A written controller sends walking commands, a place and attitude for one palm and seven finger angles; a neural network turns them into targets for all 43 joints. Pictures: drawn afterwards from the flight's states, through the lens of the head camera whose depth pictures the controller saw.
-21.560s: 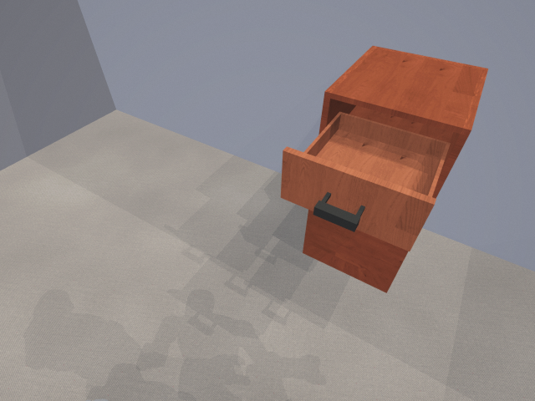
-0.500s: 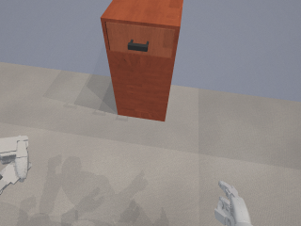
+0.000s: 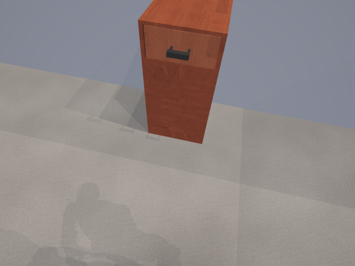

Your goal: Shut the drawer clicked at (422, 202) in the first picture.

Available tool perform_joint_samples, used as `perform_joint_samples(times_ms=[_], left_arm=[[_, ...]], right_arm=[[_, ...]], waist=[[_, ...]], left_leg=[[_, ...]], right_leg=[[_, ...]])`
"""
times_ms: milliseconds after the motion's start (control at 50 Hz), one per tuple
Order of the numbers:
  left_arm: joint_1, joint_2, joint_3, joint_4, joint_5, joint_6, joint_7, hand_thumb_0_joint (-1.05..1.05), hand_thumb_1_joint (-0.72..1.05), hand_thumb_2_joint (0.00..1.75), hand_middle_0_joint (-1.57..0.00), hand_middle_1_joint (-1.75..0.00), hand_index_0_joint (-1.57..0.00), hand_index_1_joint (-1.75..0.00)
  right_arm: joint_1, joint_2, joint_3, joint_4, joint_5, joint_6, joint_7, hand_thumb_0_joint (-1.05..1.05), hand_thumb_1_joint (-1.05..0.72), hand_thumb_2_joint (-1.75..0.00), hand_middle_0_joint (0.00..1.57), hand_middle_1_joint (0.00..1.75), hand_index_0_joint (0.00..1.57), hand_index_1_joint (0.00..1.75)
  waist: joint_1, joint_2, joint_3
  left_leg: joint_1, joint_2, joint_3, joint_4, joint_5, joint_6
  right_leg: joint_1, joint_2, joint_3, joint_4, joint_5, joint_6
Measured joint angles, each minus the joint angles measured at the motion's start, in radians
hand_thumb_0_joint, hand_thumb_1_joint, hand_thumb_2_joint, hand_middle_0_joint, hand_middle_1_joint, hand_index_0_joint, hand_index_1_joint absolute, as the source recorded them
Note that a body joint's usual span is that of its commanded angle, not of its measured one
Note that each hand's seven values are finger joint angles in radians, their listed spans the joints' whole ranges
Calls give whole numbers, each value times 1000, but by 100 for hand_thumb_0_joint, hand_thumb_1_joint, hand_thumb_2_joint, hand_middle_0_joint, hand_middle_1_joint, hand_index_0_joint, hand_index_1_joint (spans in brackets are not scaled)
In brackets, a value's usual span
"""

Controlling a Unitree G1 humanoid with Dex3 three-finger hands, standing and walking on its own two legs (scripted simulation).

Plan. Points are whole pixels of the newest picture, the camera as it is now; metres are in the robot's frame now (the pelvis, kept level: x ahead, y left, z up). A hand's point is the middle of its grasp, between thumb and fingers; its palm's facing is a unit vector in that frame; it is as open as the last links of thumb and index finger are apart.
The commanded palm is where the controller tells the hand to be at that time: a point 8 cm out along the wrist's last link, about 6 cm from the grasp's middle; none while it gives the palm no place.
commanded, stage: let the arm hang, fingers relaxed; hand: left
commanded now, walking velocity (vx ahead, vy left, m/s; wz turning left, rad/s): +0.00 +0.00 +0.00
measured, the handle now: (178, 52) +0.99 +0.06 -0.07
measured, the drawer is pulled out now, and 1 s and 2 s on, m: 0.00 0.00 0.00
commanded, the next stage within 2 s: look to check the result in 0.64 s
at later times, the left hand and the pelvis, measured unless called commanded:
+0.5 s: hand out of the picture +0.03 +0.17 -0.17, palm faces -0.01 -0.98 -0.20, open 7.3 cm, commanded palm none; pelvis +0.00 +0.00 +0.00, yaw -2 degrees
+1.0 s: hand out of the picture +0.02 +0.15 -0.17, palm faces +0.01 -0.98 -0.20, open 7.4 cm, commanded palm none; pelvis +0.02 -0.02 +0.01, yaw -2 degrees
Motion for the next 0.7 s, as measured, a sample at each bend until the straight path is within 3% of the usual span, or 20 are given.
perform_joint_samples(times_ms=[160, 300, 480, 700], left_arm=[[9, -22, -3, 103, -1, -10, 2, 1, 91, 90, -48, -63, -48, -63], [-31, -50, -2, 119, -1, -25, 8, 1, 91, 90, -28, -40, -28, -40], [-82, -90, -5, 115, -1, -37, 10, 0, 91, 90, -21, -31, -21, -31], [-84, -95, 0, 132, -5, -39, 13, 1, 92, 90, -20, -30, -20, -30]], right_arm=[[14, 20, -10, 60, 4, -12, -7, 1, -91, -90, 20, 30, 20, 30], [6, 36, -14, 89, 3, -22, -9, 1, -91, -90, 20, 30, 20, 30], [6, 51, -17, 111, 2, -31, -14, 1, -91, -90, 20, 30, 20, 30], [12, 64, -17, 132, 3, -36, -22, 1, -91, -90, 20, 30, 20, 30]], waist=[[-3, 42, -15], [-9, 42, -32], [-20, 24, -40], [-22, 23, -20]], left_leg=[[28, -11, 20, -46, 24, 9], [43, -14, 31, -65, 31, 8], [56, -8, 34, -73, 27, -1], [70, 0, 27, -80, 19, -12]], right_leg=[[9, -11, 19, -18, 15, 7], [9, -14, 30, -12, 12, 8], [16, -8, 33, -13, 6, 2], [33, 1, 28, -24, -2, -7]])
